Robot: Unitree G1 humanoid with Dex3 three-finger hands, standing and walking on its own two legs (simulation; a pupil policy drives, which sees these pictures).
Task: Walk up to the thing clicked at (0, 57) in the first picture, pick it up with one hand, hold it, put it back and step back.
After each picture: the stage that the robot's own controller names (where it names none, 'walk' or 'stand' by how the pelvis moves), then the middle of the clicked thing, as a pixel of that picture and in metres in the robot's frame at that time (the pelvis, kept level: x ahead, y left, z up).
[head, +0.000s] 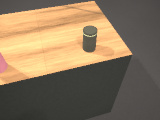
stand; out of the picture +0.47 +0.41 +0.06
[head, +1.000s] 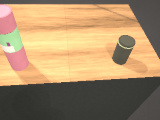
walk; (11, 42) +0.44 +0.29 +0.08
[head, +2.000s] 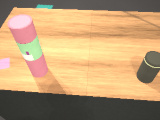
stand; (31, 50) +0.43 +0.21 +0.08
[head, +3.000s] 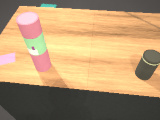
stand; (36, 45) +0.47 +0.20 +0.06
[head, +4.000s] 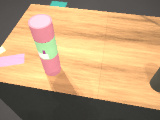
stand; (47, 49) +0.44 +0.16 +0.07
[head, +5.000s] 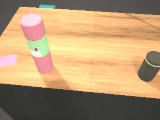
stand; (39, 47) +0.46 +0.19 +0.07
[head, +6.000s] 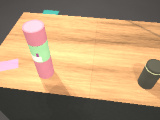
stand; (40, 52) +0.45 +0.19 +0.06
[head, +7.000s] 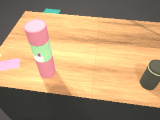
stand; (42, 52) +0.45 +0.18 +0.06
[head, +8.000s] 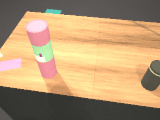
rise first; (43, 52) +0.45 +0.18 +0.06
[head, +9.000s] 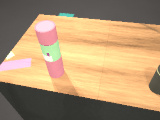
rise first; (51, 52) +0.45 +0.17 +0.06
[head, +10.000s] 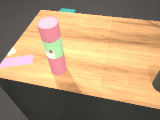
go down; (54, 49) +0.46 +0.17 +0.07
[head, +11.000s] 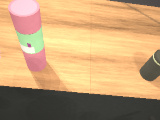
go down; (31, 41) +0.44 +0.15 +0.10
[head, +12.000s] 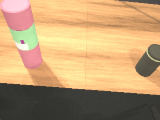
approach; (26, 38) +0.46 +0.16 +0.10
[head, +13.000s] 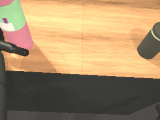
close in; (10, 17) +0.47 +0.18 +0.14
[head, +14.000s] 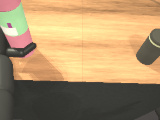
lift; (13, 23) +0.47 +0.17 +0.14
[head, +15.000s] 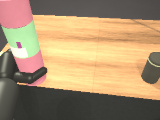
lift; (24, 44) +0.33 +0.17 +0.23
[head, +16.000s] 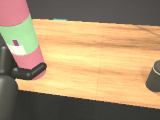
hold; (22, 40) +0.31 +0.16 +0.26
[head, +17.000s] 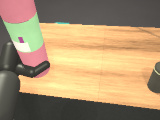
hold; (27, 37) +0.32 +0.15 +0.27
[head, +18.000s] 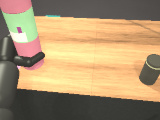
crouch; (23, 30) +0.38 +0.17 +0.24
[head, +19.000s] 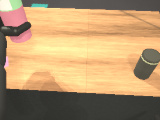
lower; (7, 0) +0.49 +0.20 +0.25
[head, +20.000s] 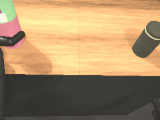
lower; (1, 10) +0.51 +0.19 +0.14
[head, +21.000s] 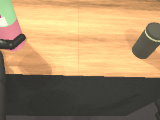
lower; (1, 13) +0.50 +0.19 +0.14
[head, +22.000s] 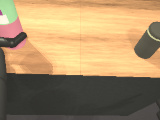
lower; (2, 11) +0.50 +0.19 +0.14
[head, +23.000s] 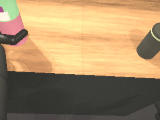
lower; (4, 8) +0.50 +0.19 +0.14
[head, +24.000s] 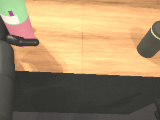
open; (13, 11) +0.50 +0.16 +0.14
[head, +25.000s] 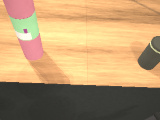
sink last; (26, 28) +0.48 +0.16 +0.12
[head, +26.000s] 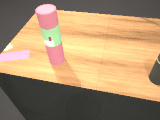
stand; (52, 38) +0.50 +0.17 +0.11
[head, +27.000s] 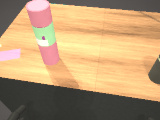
stand; (45, 36) +0.48 +0.16 +0.11
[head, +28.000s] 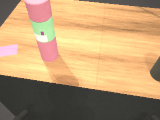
stand; (44, 32) +0.48 +0.17 +0.12
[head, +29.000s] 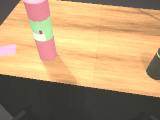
stand; (42, 31) +0.49 +0.17 +0.13
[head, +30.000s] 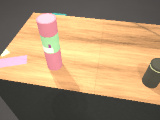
stand; (51, 45) +0.50 +0.16 +0.06
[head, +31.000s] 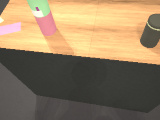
walk; (40, 8) +0.59 +0.21 +0.08
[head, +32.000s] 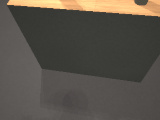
walk; out of the picture +0.89 +0.15 +0.08
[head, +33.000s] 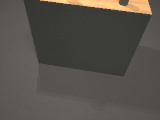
stand; out of the picture +1.16 +0.15 +0.08
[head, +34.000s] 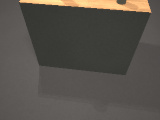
stand; out of the picture +1.13 +0.17 +0.06
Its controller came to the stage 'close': yes
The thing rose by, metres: 0.21
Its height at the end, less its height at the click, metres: +0.00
